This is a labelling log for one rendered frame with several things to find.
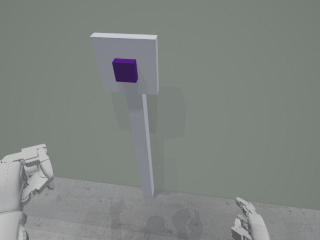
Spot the robot left hand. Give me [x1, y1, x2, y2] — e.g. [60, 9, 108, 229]
[0, 144, 54, 213]

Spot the button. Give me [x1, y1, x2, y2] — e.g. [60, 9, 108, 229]
[112, 58, 138, 83]

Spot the panel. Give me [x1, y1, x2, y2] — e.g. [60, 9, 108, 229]
[90, 32, 159, 199]

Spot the robot right hand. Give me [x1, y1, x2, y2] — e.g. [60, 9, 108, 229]
[231, 197, 270, 240]

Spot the left robot forearm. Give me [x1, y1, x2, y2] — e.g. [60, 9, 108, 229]
[0, 210, 29, 240]

